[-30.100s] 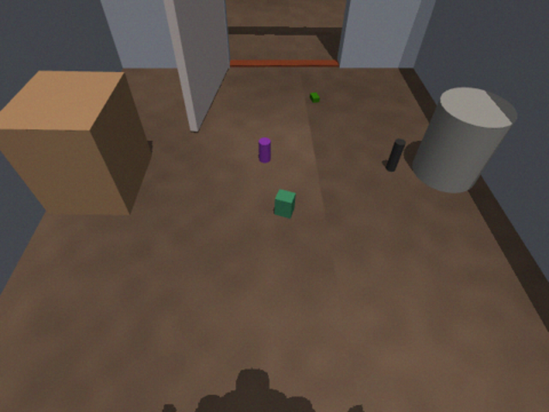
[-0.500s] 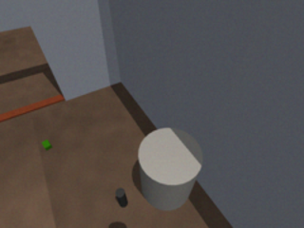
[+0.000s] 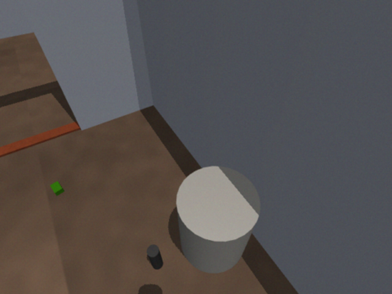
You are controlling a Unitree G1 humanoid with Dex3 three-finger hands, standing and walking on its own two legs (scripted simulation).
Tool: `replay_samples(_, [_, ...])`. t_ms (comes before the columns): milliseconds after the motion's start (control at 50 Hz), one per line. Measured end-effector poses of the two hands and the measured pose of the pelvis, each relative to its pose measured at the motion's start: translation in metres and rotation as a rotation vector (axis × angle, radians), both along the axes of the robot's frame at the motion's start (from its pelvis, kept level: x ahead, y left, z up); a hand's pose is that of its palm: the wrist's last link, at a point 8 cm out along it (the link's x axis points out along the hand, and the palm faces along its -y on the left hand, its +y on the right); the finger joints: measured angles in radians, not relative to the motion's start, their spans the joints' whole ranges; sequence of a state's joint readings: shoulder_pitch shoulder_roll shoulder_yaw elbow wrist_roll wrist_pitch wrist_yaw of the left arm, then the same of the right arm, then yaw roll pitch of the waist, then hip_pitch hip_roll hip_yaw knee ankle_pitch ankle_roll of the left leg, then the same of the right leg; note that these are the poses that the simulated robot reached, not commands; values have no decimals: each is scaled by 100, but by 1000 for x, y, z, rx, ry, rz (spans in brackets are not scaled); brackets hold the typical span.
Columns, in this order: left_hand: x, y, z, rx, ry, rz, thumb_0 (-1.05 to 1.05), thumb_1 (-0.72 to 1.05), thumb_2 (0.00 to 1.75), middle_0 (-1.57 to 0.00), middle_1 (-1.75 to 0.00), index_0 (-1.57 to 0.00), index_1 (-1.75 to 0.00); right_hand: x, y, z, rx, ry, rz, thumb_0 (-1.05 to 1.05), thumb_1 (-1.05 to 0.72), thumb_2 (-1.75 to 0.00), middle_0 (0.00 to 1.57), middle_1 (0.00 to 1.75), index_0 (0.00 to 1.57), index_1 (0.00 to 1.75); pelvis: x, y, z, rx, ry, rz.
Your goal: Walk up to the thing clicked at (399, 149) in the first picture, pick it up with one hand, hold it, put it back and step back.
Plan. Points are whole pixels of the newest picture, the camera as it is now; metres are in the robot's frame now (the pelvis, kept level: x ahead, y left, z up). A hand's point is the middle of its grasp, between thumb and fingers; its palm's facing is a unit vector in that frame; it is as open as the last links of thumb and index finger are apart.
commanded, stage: stand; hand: left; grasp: from the side
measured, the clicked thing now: (155, 257) +0.41 +0.20 -0.69
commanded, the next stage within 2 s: step back in 0.32 s
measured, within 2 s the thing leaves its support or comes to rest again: neither
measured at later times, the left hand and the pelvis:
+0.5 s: hand out of the picture +0.07 +0.27 -0.17, palm faces -0.01 -0.93 -0.37, open 7.3 cm; pelvis -0.03 +0.00 -0.01, yaw +0 degrees
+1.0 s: hand out of the picture -0.05 +0.24 -0.17, palm faces -0.07 -0.91 -0.41, open 7.3 cm; pelvis -0.13 -0.02 -0.03, yaw -3 degrees
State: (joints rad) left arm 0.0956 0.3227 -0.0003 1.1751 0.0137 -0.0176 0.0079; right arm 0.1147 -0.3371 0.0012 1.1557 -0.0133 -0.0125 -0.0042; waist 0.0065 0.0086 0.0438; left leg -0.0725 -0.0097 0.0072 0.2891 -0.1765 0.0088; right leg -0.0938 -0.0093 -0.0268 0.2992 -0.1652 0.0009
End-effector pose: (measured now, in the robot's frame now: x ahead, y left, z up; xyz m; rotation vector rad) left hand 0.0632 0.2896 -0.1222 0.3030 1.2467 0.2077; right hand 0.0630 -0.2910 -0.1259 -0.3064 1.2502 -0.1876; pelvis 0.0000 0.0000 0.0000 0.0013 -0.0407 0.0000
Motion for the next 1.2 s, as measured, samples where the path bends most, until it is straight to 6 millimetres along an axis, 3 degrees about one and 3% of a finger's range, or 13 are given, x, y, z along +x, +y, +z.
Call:
replay_samples(340, [3,4,1,-3,-13,2,0,90,90,-21,-30,-21,-30,3,0,2,-1,-13,0,0,-90,-89,20,30,21,30,0,1,0,-1,4,-1])
replay_samples(520, [-4,25,-6,43,-10,-14,0,90,90,-21,-30,-21,-30,-8,-13,-2,-33,-4,-15,0,-90,-89,21,30,21,30,-30,5,-12,-5,18,-5])
replay_samples(700, [-9,41,-15,62,-63,-55,0,90,90,-21,-30,-21,-30,-35,-13,-7,-62,-37,-8,0,-90,-89,20,30,21,30,-62,15,-27,0,-5,-10])
replay_samples(860, [-51,22,-9,63,-47,-61,0,91,90,-21,-30,-21,-30,-56,-18,-8,-48,-93,15,0,-90,-89,21,30,21,30,-94,0,-25,-4,22,-42])
replay_samples(960, [-93,2,-14,90,-24,-66,0,91,90,-21,-30,-21,-30,-74,-35,-25,-23,-127,10,0,-90,-89,21,30,21,30,-124,-16,-36,-16,2,-61])
replay_samples(1060, [-139,-15,1,79,15,-55,0,90,90,-21,-30,-21,-30,-108,-40,-21,2,-81,-24,0,-90,-89,20,30,21,30,-142,-25,-22,34,2,-80])
replay_samples(1120, [-151,-16,9,86,20,-47,0,90,90,-21,-30,-21,-30,-130,-45,-16,-6,-61,-33,0,-90,-89,21,30,21,30,-152,-26,-16,40,26,-61])
replay_samples(1200, [-152,-11,13,103,-44,-51,0,90,90,-21,-30,-21,-30,-160,-50,-18,-38,-4,-11,0,-90,-89,20,30,21,30,-172,-24,-17,25,37,-33])
